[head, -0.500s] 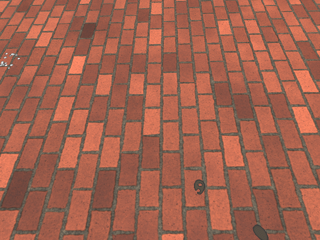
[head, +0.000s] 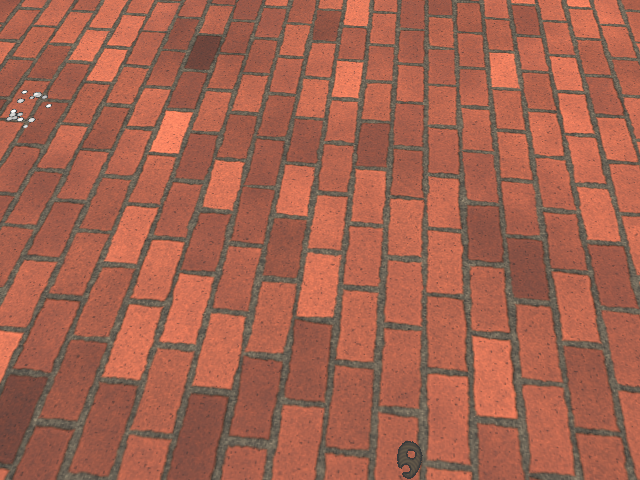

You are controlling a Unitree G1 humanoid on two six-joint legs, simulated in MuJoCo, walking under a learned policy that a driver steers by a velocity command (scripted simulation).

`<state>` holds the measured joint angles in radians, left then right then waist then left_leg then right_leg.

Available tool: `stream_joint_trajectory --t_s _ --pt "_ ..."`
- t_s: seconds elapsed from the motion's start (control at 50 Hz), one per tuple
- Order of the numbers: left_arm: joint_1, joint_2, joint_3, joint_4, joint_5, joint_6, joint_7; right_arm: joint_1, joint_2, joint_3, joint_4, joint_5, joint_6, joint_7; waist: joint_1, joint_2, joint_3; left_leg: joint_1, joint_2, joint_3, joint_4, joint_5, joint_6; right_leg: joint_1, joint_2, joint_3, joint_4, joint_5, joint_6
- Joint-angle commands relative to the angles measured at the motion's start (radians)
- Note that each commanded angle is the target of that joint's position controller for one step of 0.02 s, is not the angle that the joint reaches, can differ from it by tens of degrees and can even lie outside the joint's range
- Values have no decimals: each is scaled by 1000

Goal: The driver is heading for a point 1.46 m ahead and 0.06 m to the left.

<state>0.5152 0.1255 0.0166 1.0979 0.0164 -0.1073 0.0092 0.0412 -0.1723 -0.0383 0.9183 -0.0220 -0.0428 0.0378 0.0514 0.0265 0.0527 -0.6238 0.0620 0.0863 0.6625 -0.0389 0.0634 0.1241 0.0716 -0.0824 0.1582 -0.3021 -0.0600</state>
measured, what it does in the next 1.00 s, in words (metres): walks ahead: left foot, then right foot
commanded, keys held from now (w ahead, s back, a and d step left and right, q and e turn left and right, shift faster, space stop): w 1.00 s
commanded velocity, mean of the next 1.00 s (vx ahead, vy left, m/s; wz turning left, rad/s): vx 0.50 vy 0.00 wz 0.00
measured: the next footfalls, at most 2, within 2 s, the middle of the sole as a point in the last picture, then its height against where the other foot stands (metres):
left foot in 0.10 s outside the picture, level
right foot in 0.66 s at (389, 431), level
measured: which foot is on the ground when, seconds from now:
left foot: up 0.00-0.08, down 0.10-0.66, up 0.68-1.00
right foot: down 0.00-0.12, up 0.14-0.64, down 0.66-1.00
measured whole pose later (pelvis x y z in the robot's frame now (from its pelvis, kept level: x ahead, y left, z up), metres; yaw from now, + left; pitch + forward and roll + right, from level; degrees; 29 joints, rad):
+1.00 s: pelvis +0.57 -0.02 +0.01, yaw +0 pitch +0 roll -1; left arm 0.44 0.17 0.04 1.06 0.01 -0.10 0.00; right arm 0.15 -0.20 -0.06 0.94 -0.03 -0.04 0.03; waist 0.03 0.04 0.03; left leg -0.63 0.12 0.01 0.91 -0.10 0.03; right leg -0.03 0.09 -0.10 0.21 -0.19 -0.10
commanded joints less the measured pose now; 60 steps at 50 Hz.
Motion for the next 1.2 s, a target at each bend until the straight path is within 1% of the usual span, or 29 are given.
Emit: stream_joint_trajectory --t_s 0.02,0.06,0.08,0.1,0.12,0.14,0.16,0.18,0.22,0.28,0.34,0.44,0.56,0.62,0.64,0.66,0.68,0.7,0.72,0.74,0.76,0.78,0.8,0.82,0.9,1.02,1.1,1.16,1.2 --pt "44 147 26 -16 3 -10 10 -74 -54 -11 -76 2 -19 -5 -33 -108 83 59 -44 31 -85 -20 41 -46 -288 84 27 725 -120" --pt "16 174 34 -17 10 -6 15 53 -84 -28 -41 2 -29 -19 -94 -120 4 214 -98 43 -106 -97 80 -3 -289 61 203 998 -99" --pt "1 185 37 -19 10 1 15 201 -103 -42 8 1 -36 -27 -154 -107 -75 368 -128 54 -159 -87 99 -15 -269 43 377 1028 -85" --pt "-4 179 35 -27 3 4 12 358 -141 -59 56 -16 -45 -36 -212 -86 -160 603 -63 -11 -187 -87 126 -157 -235 26 598 845 -71" --pt "51 97 17 -60 -23 6 2 490 -242 -85 68 -42 -47 -44 -212 70 -303 875 227 -385 -216 -230 206 -432 -134 -19 966 371 -42" --pt "112 92 26 -58 -40 7 -8 457 -260 -92 70 -18 -32 -30 -164 186 -381 962 374 -813 -393 -279 316 -667 18 72 1231 -207 -31" --pt "-1 146 39 -82 -19 13 -4 328 -214 -80 52 3 -27 -24 -119 52 -228 827 320 -680 -418 -376 267 -752 -71 136 1253 -111 -48" --pt "-92 145 39 -107 -9 7 -8 250 -142 -60 39 10 -35 -20 -108 -6 -110 670 282 -540 -452 -328 231 -752 -109 132 1193 -26 -50" --pt "-110 110 40 -107 12 20 -14 228 -65 -34 61 7 -51 -26 -43 -33 -19 484 188 -354 -501 -148 158 -657 -163 130 1068 34 -44" --pt "-95 79 38 -107 25 53 -28 305 -76 -28 98 11 -72 -36 -12 4 -10 441 155 -252 -519 23 156 -629 -173 102 992 47 -14" --pt "-232 103 42 -157 22 68 -37 357 -106 -28 107 11 -75 -37 -26 12 31 468 131 -192 -556 58 145 -741 -194 72 889 150 11" --pt "-440 98 32 -227 7 64 -42 448 -97 -15 122 14 -72 -38 -77 28 55 550 96 -123 -554 213 112 -785 -171 18 627 301 33" --pt "-576 105 27 -279 4 50 -39 527 -109 -13 154 1 -68 -53 -109 46 69 739 143 -106 -491 378 125 -778 -123 -13 440 278 -12" --pt "-483 131 40 -260 5 37 -28 481 -135 -20 152 -5 -66 -61 -47 60 18 778 159 -81 -345 697 108 -616 -61 -35 385 157 -63" --pt "-370 149 52 -224 6 31 -20 468 -146 -23 152 -7 -62 -61 -1 59 -41 778 148 -71 -215 780 97 -496 -29 -43 355 138 -84" --pt "-201 170 66 -167 15 22 -11 444 -147 -23 146 0 -57 -60 72 35 -127 699 115 -43 -22 706 78 -284 -33 -34 292 199 -109" --pt "-27 249 89 -132 42 16 -1 441 -114 -13 114 14 -58 -55 124 -48 -249 480 64 -13 273 352 62 -16 -241 189 290 134 -161" --pt "-4 326 110 -127 46 22 -9 574 -17 1 107 54 -55 -41 53 -277 -354 110 -141 -5 648 -459 23 229 -514 698 178 89 -316" --pt "-100 275 100 -140 8 34 -19 480 -115 -23 106 25 -50 -45 35 -95 -279 21 -89 -148 706 -427 44 134 -458 705 118 -8 -273" --pt "-206 220 83 -157 -2 32 -22 387 -114 -26 71 19 -54 -41 2 -71 -132 -7 -45 -145 663 -329 46 -20 -428 544 88 11 -235" --pt "-247 167 68 -157 3 25 -26 348 -99 -25 65 16 -57 -39 -21 -26 -64 24 -13 -140 607 -270 44 -133 -386 447 51 115 -205" --pt "-254 129 55 -146 1 18 -23 332 -87 -28 66 2 -47 -35 -51 -18 -27 69 11 -137 557 -241 42 -212 -323 350 29 186 -153" --pt "-240 121 50 -130 -2 13 -16 382 -59 -23 72 -9 -33 -28 -78 -78 -37 119 20 -130 516 -234 28 -254 -317 303 16 227 -150" --pt "-207 113 46 -115 -2 5 -14 382 -52 -23 77 -14 -21 -24 -83 -71 -29 136 25 -124 500 -232 18 -272 -303 281 6 282 -148" --pt "-126 166 50 -89 -6 -8 -7 251 -59 -25 32 -18 1 -10 -81 -65 17 24 50 -83 396 -141 -19 -264 -273 197 -38 347 -146" --pt "-18 154 37 -70 -7 -4 -7 14 -56 -13 -47 -2 1 -4 -22 -81 48 -42 33 -25 115 21 -44 -171 -237 122 -42 490 -116" --pt "39 160 35 -48 1 -2 0 -85 -57 -6 -83 1 -7 -6 6 -97 60 -32 3 -1 -19 31 -19 -63 -264 107 -13 565 -127" --pt "31 176 40 -38 9 2 9 -97 -73 -10 -101 1 -19 -9 -12 -102 63 6 -18 2 -85 -51 21 11 -299 102 47 690 -129" --pt "-5 196 45 -41 12 4 13 8 -94 -23 -73 0 -28 -19 -66 -114 7 168 -73 24 -124 -127 58 15 -298 79 182 941 -108"
Velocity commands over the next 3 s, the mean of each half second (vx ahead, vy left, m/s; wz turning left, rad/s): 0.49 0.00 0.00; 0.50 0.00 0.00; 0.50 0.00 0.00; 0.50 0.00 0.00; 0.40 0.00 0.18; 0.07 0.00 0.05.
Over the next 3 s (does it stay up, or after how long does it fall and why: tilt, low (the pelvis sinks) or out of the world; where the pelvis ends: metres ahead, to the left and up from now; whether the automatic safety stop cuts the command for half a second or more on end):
stays up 1.42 0.02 0.01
